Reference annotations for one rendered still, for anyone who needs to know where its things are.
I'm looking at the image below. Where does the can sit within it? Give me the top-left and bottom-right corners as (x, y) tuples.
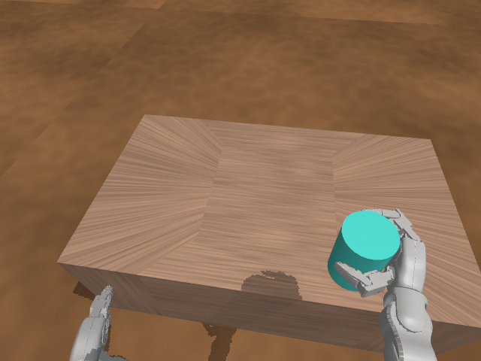
(328, 211), (400, 291)

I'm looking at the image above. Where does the right robot arm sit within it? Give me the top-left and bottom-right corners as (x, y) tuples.
(378, 287), (437, 361)

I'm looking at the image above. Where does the left robot hand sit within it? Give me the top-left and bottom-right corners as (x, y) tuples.
(69, 285), (128, 361)

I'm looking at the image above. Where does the right robot hand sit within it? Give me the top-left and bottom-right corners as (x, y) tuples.
(334, 208), (426, 298)

